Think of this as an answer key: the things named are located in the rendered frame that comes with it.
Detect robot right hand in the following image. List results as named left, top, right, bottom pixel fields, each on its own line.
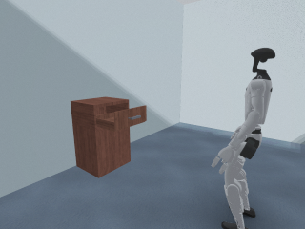
left=231, top=125, right=242, bottom=139

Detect robot left forearm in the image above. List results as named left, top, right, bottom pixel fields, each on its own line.
left=228, top=111, right=260, bottom=152

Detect robot left hand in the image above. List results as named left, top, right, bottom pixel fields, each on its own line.
left=212, top=146, right=235, bottom=174

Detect handle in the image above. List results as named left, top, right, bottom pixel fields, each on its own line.
left=128, top=115, right=141, bottom=120

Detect robot torso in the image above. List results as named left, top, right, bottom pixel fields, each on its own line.
left=244, top=75, right=273, bottom=149

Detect right robot thigh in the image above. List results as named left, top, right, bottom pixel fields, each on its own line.
left=235, top=157, right=246, bottom=181

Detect left robot upper arm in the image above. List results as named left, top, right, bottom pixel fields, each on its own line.
left=248, top=79, right=266, bottom=122

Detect drawer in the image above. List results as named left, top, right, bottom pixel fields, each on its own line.
left=96, top=105, right=147, bottom=132

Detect cabinet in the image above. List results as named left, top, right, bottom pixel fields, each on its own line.
left=71, top=96, right=131, bottom=178

